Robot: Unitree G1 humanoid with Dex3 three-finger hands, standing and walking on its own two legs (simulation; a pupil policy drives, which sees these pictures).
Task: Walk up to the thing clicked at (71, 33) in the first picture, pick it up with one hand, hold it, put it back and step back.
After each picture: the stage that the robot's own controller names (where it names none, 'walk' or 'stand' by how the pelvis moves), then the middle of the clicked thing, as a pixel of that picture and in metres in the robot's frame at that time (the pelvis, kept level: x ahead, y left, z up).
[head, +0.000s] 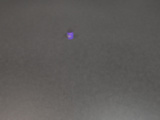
stand; (70, 33) +1.60 +0.16 -0.72
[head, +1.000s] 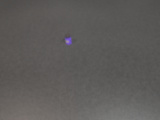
walk; (68, 39) +1.45 +0.27 -0.72
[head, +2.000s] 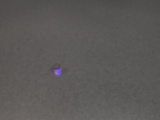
walk; (57, 69) +0.95 +0.30 -0.71
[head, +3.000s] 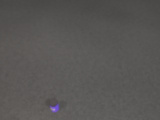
walk; (54, 105) +0.60 +0.22 -0.70
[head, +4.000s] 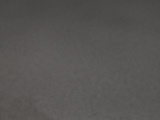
stand; out of the picture +0.38 +0.22 -0.70
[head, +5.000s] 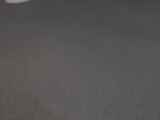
stand; out of the picture +0.36 +0.19 -0.72
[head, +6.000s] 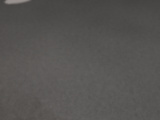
stand; out of the picture +0.38 +0.20 -0.73
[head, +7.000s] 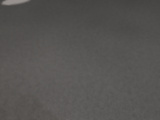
stand; out of the picture +0.37 +0.22 -0.73
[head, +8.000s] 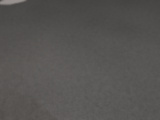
stand; out of the picture +0.36 +0.22 -0.73
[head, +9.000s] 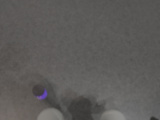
go down; (40, 92) +0.40 +0.23 -0.50
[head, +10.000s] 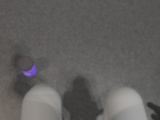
go down; (27, 66) +0.44 +0.25 -0.32
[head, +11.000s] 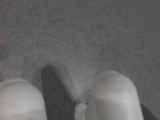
close in; out of the picture +0.42 +0.29 -0.23
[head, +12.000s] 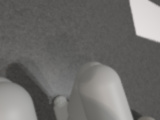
close; out of the picture +0.41 +0.30 -0.22
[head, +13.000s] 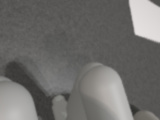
lift; out of the picture +0.39 +0.29 -0.22
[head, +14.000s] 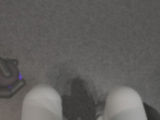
lift; (9, 78) +0.33 +0.25 -0.06
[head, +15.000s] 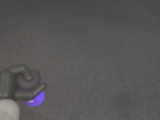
hold; (31, 88) +0.33 +0.17 +0.04
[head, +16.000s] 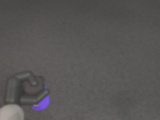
hold; (36, 93) +0.33 +0.17 +0.00
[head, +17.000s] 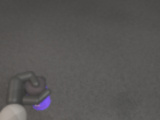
hold; (38, 93) +0.33 +0.16 +0.00
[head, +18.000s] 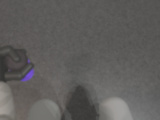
crouch; (20, 66) +0.41 +0.21 -0.09
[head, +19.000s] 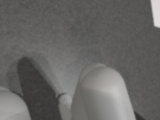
lower; out of the picture +0.42 +0.29 -0.23
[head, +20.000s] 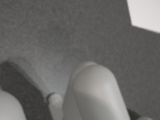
lower; out of the picture +0.43 +0.31 -0.22
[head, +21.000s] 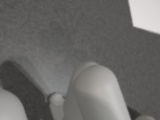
lower; out of the picture +0.42 +0.31 -0.22
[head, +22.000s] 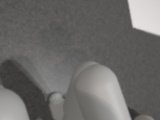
lower; out of the picture +0.42 +0.31 -0.23
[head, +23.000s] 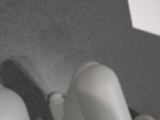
loosen; out of the picture +0.42 +0.31 -0.23
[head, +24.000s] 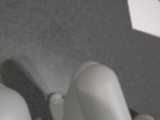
withdraw; out of the picture +0.41 +0.29 -0.23
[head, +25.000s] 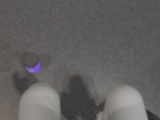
walk; (32, 63) +0.45 +0.23 -0.31
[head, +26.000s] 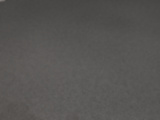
stand; out of the picture +0.37 +0.18 -0.66
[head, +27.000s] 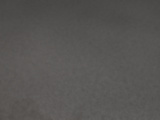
stand; out of the picture +0.39 +0.20 -0.67
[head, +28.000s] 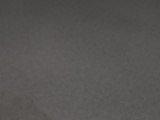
stand; out of the picture +0.39 +0.19 -0.69
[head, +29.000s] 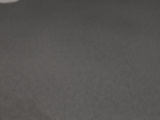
walk; out of the picture +0.40 +0.19 -0.72
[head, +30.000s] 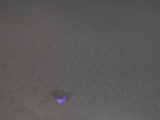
walk; (60, 96) +0.56 +0.14 -0.70
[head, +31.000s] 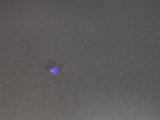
walk; (53, 67) +0.85 +0.28 -0.68
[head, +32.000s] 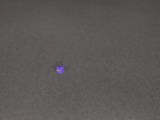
stand; (60, 67) +1.02 +0.22 -0.71
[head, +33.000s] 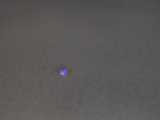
stand; (63, 70) +1.02 +0.22 -0.73
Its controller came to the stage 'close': yes
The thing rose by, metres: 0.71
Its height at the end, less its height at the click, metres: +0.00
